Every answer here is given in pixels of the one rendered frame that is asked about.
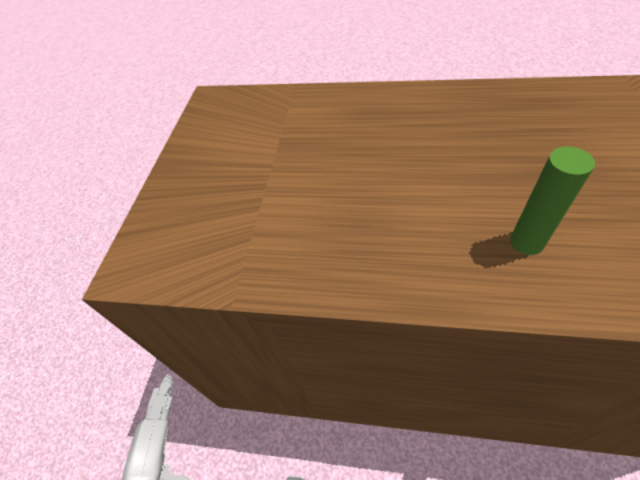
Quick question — can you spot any left robot hand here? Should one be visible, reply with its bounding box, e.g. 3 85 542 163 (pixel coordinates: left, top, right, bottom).
122 374 190 480

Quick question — can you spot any can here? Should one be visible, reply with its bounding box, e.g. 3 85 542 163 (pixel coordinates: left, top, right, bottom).
510 147 595 255

